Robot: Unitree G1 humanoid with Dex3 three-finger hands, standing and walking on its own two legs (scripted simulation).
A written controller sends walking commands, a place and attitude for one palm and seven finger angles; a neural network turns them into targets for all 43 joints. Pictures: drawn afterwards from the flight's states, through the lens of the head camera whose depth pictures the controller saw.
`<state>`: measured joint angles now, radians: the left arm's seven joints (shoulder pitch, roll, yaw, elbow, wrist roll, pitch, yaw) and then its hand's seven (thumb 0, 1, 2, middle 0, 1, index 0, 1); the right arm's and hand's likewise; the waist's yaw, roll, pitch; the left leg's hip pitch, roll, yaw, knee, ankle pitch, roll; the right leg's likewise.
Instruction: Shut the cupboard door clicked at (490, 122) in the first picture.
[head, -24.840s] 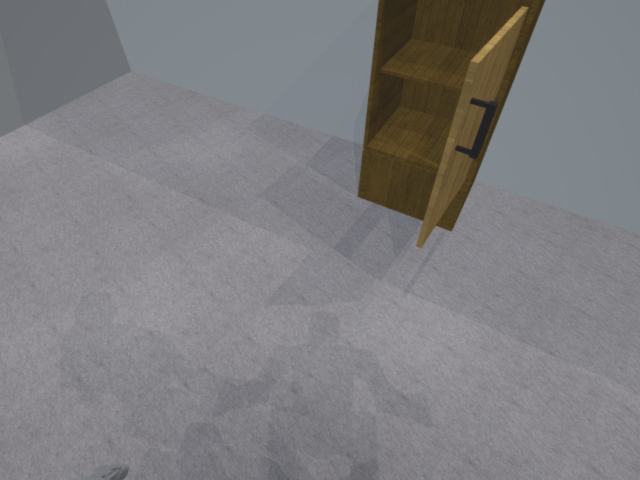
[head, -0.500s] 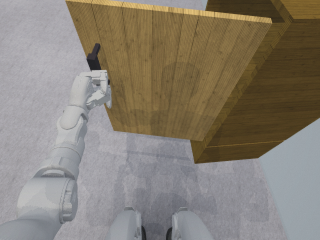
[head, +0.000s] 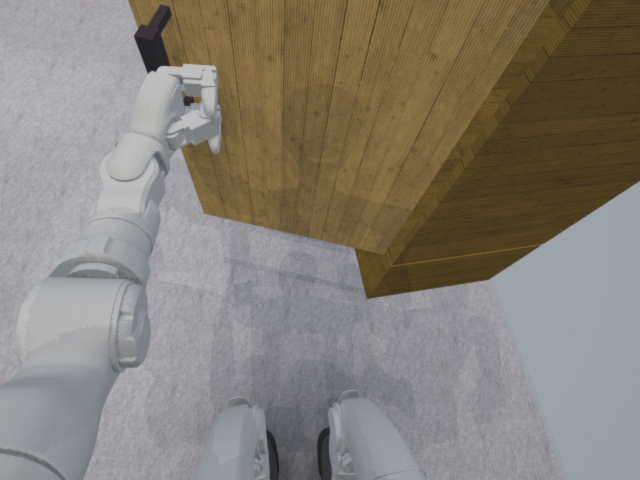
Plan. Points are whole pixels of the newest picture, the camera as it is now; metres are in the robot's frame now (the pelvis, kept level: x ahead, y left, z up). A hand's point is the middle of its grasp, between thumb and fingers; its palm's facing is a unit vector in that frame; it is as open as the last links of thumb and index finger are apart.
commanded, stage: push the door shut along its arc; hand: left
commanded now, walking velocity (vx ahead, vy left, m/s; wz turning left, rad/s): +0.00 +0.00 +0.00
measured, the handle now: (170, 75) +0.60 +0.13 +0.07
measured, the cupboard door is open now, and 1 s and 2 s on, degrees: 68 57 57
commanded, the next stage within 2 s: pull the fist back off the door in 0.70 s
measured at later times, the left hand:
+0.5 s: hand (244, 91) +0.57 +0.05 +0.08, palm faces -0.39 -0.92 -0.03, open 3.0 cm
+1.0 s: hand (263, 70) +0.61 +0.02 +0.07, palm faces +0.06 -1.00 +0.01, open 3.2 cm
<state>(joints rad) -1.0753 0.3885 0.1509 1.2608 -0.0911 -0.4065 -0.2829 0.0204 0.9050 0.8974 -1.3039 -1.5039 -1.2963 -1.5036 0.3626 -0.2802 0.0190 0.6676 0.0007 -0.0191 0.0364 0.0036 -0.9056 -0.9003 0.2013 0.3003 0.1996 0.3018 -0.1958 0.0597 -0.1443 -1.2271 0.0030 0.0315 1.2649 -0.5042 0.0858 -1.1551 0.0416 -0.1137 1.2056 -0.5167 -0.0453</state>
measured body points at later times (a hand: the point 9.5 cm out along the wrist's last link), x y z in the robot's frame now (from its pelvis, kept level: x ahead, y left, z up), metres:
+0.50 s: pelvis +0.01 -0.02 -0.01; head +0.18 -0.01 +0.41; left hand +0.58 +0.10 +0.08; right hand -0.02 -0.28 -0.11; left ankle +0.04 +0.07 -0.62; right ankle +0.02 -0.10 -0.62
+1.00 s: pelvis +0.01 -0.03 -0.02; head +0.20 -0.02 +0.39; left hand +0.60 +0.07 +0.07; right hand -0.03 -0.27 -0.13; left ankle +0.04 +0.07 -0.62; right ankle +0.02 -0.10 -0.62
